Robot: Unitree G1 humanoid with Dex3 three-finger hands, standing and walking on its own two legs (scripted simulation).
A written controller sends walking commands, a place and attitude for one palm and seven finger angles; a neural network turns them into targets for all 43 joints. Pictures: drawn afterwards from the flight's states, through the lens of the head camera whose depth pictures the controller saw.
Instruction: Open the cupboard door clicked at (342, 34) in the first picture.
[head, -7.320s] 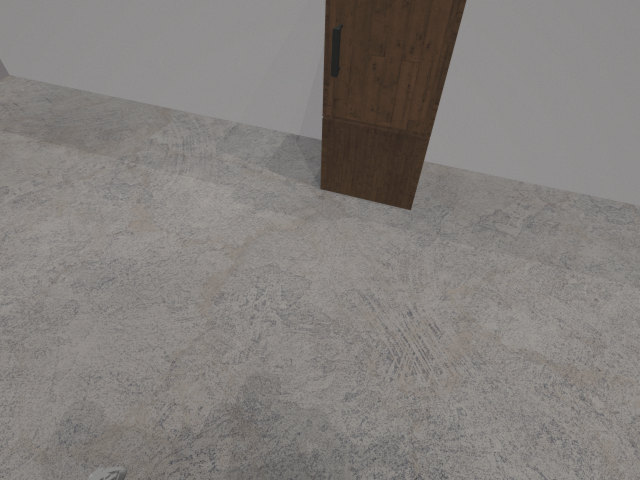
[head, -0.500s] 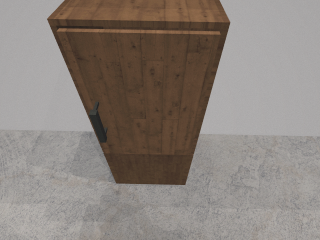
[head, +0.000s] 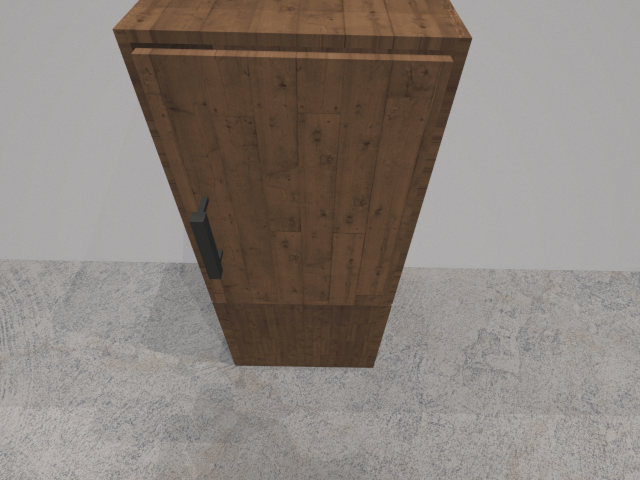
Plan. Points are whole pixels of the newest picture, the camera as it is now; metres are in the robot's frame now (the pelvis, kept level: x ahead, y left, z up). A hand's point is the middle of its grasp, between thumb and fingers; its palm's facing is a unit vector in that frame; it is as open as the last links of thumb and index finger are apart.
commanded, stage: come to a stop and stand still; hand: left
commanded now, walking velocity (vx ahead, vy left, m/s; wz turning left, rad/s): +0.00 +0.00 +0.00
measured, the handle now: (210, 239) +0.52 +0.23 -0.07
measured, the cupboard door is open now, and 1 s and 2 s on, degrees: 0 0 0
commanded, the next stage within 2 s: look again from close up in 0.44 s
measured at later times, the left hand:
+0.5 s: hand out of the picture -0.03 +0.21 -0.17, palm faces +0.01 -0.98 -0.21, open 7.4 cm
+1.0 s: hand out of the picture -0.02 +0.21 -0.17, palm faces +0.00 -0.98 -0.21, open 7.4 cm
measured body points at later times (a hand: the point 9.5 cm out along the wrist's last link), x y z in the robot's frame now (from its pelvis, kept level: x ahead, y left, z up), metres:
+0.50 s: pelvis -0.03 +0.02 +0.01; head -0.01 +0.03 +0.46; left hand -0.03 +0.26 -0.15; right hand +0.01 -0.23 -0.14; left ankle +0.03 +0.13 -0.73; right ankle -0.05 -0.14 -0.73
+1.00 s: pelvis -0.03 +0.01 +0.01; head -0.02 +0.02 +0.46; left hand -0.02 +0.26 -0.15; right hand +0.01 -0.23 -0.14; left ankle +0.03 +0.13 -0.73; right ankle -0.05 -0.14 -0.73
